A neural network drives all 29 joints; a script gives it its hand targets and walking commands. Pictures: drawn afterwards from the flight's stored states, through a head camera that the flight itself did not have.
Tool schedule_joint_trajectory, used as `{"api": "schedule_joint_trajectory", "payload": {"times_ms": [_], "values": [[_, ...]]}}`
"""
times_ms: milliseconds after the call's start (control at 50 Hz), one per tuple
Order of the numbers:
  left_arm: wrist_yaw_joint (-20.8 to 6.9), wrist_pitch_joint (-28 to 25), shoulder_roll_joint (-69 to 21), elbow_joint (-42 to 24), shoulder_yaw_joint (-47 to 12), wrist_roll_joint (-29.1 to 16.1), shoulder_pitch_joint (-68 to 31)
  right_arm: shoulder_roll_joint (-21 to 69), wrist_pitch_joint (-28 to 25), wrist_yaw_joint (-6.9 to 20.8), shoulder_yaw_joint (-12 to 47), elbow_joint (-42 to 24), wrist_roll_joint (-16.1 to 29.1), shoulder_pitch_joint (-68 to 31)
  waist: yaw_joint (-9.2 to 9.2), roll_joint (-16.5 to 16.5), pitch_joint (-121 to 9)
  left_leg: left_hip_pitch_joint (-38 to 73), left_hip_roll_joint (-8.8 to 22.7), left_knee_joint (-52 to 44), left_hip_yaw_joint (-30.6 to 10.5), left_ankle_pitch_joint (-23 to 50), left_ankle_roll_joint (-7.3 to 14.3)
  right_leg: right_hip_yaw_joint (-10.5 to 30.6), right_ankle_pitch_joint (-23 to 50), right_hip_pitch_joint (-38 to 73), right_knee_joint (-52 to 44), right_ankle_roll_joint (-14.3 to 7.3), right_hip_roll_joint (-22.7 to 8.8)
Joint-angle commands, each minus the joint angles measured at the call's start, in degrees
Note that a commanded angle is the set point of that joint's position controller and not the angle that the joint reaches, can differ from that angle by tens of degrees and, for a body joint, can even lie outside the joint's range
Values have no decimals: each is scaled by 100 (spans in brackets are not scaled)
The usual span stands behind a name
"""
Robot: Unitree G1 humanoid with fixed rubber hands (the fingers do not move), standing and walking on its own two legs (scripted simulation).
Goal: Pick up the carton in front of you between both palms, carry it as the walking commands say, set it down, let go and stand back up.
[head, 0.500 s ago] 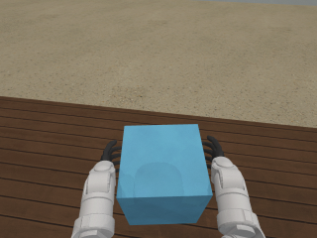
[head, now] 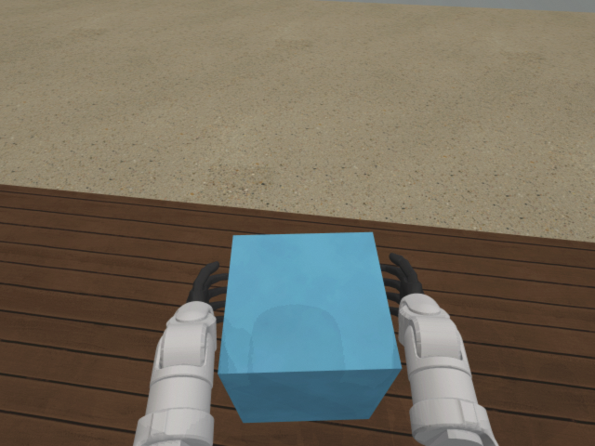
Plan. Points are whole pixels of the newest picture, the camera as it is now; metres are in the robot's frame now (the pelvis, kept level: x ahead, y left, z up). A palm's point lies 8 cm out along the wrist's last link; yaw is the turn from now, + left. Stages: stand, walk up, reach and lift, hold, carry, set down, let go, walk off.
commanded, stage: reach and lift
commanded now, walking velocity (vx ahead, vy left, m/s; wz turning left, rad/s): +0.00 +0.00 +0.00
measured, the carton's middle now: (304, 332) +0.30 +0.00 -0.05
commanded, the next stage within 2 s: hold in 0.26 s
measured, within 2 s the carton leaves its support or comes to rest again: neither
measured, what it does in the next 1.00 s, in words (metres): stands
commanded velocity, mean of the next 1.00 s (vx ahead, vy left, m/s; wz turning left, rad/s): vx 0.00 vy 0.00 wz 0.00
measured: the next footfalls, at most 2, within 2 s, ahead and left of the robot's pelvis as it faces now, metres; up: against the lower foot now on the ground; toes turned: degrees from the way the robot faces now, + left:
none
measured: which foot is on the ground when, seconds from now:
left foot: down 0.00-1.00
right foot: down 0.00-1.00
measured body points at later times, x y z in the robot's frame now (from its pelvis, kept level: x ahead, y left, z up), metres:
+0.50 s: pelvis +0.00 +0.00 +0.00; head -0.05 +0.00 +0.45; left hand +0.29 +0.15 +0.04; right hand +0.30 -0.15 +0.05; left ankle +0.02 +0.13 -0.74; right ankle +0.00 -0.13 -0.74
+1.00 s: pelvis -0.01 +0.00 +0.00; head -0.05 +0.00 +0.45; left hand +0.30 +0.15 +0.04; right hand +0.30 -0.15 +0.05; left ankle +0.02 +0.13 -0.74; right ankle +0.00 -0.13 -0.74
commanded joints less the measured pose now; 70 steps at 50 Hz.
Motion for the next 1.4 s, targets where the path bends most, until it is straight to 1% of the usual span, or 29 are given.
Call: {"api": "schedule_joint_trajectory", "payload": {"times_ms": [0,120,240,300,340,360,400,460,580,720,840,1140,1240,1380], "values": [[-1423,-258,-5411,-385,-3130,-1498,-2898,5477,6,1457,3083,64,1388,-2363,-4,57,-1467,713,-342,-255,379,1287,-48,-448,1329,226,-326,32,372],[-1423,-178,-5370,-526,-3177,-1539,-2818,5462,90,1443,3153,-101,1438,-2289,0,40,-1414,757,-358,-295,365,1347,-41,-433,1428,300,-372,47,372],[-1436,-105,-5351,-622,-3228,-1578,-2865,5482,170,1436,3211,-214,1479,-2332,2,22,-1378,763,-366,-324,367,1249,-31,-423,1388,338,-408,55,358],[-1433,-17,-5395,-972,-3518,-1764,-2890,5538,263,1412,3482,-565,1637,-2324,-27,15,-1596,914,-371,-344,343,1481,-41,-403,1695,507,-432,71,355],[-1408,105,-5334,-1133,-3579,-1807,-2811,5484,388,1384,3548,-728,1686,-2235,-33,12,-1588,956,-367,-397,332,1552,-46,-391,1794,601,-469,80,355],[-1394,171,-5280,-1115,-3530,-1772,-2755,5427,455,1372,3500,-708,1663,-2179,-34,15,-1456,926,-361,-436,339,1448,-44,-390,1681,583,-503,77,351],[-1381,272,-5149,-957,-3327,-1643,-2684,5298,554,1370,3316,-551,1569,-2131,-20,26,-1084,796,-349,-513,370,1055,-30,-407,1231,458,-579,62,341],[-1411,314,-5124,-759,-3142,-1539,-2795,5256,591,1413,3153,-378,1495,-2295,-3,31,-787,673,-328,-549,405,576,-9,-443,703,285,-634,36,318],[-1487,258,-5314,-722,-3177,-1594,-3263,5425,529,1491,3194,-361,1538,-2773,2,28,-1042,712,-315,-463,419,468,4,-465,581,247,-561,18,318],[-1498,238,-5354,-557,-3126,-1558,-3412,5418,493,1508,3103,-179,1479,-2910,-15,41,-1069,701,-295,-451,432,310,-1,-483,398,197,-544,-4,314],[-1491,245,-5356,-530,-3093,-1538,-3361,5392,493,1514,3068,-156,1456,-2875,-13,55,-1090,754,-293,-458,432,471,-13,-490,540,241,-546,-4,320],[-1442,294,-5292,-835,-3185,-1608,-2945,5346,533,1465,3195,-475,1540,-2480,7,46,-1200,918,-317,-464,402,1094,-33,-435,1165,435,-544,26,348],[-1436,304,-5263,-902,-3210,-1624,-2871,5352,546,1444,3232,-544,1560,-2402,10,38,-1188,920,-326,-472,391,1144,-28,-419,1246,463,-548,33,345],[-1446,305,-5238,-907,-3206,-1626,-2886,5366,552,1435,3231,-553,1558,-2407,14,29,-1152,874,-330,-475,391,1036,-17,-411,1170,448,-550,31,333]]}}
